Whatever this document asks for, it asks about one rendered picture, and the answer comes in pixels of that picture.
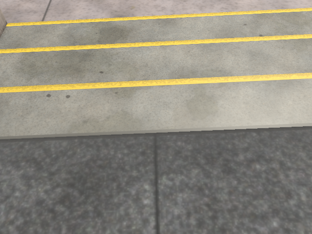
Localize stairs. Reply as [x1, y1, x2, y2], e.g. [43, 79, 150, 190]
[0, 8, 312, 88]

